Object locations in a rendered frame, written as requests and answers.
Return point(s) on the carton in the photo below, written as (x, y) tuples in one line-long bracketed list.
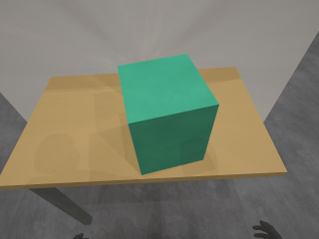
[(170, 111)]

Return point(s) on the table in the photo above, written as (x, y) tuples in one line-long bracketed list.
[(78, 135)]

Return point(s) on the robot right hand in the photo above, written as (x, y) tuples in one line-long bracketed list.
[(269, 229)]

